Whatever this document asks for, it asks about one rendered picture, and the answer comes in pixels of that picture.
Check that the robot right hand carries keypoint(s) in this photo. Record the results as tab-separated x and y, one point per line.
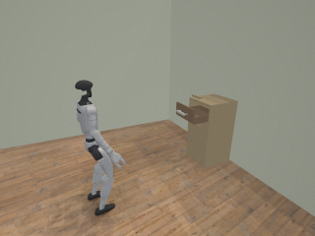
115	159

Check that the robot torso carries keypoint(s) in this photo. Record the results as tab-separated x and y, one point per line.
89	141

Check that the robot right upper arm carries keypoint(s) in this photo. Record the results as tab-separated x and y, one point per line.
91	114

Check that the robot right forearm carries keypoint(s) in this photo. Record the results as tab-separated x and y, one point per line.
102	143

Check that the humanoid robot head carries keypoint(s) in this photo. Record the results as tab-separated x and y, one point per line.
84	85

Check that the drawer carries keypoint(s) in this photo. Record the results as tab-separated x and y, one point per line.
197	114

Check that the cabinet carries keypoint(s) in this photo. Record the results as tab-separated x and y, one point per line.
209	144

